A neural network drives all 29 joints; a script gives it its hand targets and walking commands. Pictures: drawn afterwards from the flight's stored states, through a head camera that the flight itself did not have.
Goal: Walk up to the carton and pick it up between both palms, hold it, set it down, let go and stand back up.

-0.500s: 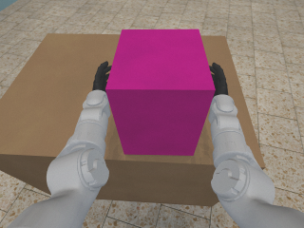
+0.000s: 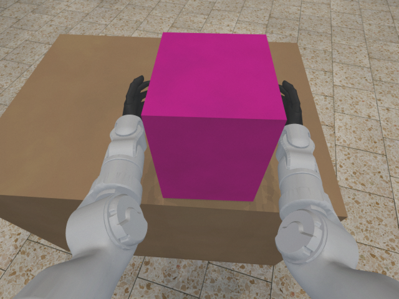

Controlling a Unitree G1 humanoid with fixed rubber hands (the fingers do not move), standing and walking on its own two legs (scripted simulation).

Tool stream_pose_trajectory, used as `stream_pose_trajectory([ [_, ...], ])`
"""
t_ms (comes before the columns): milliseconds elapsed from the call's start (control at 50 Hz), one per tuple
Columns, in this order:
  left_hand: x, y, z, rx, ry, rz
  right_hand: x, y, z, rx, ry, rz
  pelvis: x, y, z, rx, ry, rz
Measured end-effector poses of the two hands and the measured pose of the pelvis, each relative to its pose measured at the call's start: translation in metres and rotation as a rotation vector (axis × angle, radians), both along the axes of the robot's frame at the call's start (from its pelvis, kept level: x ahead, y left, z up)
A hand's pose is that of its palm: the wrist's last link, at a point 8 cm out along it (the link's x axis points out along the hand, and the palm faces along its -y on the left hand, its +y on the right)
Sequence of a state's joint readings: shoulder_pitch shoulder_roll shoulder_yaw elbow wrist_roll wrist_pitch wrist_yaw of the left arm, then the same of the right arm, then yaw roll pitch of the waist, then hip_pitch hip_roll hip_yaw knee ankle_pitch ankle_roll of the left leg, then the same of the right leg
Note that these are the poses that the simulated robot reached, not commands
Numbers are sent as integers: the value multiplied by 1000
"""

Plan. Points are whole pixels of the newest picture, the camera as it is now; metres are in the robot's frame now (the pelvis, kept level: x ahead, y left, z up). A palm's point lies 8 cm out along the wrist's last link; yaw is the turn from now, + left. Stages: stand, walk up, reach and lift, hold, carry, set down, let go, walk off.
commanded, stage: set down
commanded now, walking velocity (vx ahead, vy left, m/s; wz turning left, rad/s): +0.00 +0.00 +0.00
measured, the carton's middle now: (210, 122) +0.49 +0.01 +0.04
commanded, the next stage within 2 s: none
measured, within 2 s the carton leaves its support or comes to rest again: rests again in 1.30 s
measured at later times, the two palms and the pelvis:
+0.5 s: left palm (133, 117) +0.45 +0.17 +0.10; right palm (289, 124) +0.44 -0.15 +0.10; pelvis +0.00 +0.00 +0.00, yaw +0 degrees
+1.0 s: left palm (134, 122) +0.45 +0.17 +0.09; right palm (289, 128) +0.43 -0.15 +0.09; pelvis +0.00 +0.00 +0.00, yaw -1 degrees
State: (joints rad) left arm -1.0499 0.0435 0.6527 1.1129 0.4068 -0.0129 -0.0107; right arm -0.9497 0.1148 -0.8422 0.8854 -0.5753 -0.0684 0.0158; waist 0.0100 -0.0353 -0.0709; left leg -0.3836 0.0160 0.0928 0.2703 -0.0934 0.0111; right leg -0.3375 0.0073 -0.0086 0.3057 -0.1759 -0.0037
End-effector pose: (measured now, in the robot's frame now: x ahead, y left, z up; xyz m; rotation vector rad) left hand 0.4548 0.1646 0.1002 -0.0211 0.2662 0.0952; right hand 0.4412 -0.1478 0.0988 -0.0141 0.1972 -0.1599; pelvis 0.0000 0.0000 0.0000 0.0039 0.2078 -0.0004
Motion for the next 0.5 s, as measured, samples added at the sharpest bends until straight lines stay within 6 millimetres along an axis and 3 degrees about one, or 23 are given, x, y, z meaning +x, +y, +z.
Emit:
stream_pose_trajectory([
  [500,-2,1,-3,-3,-13,-5,-3,1,-1,-21,-4,1,-1,1,1,1,-24,-6],
])
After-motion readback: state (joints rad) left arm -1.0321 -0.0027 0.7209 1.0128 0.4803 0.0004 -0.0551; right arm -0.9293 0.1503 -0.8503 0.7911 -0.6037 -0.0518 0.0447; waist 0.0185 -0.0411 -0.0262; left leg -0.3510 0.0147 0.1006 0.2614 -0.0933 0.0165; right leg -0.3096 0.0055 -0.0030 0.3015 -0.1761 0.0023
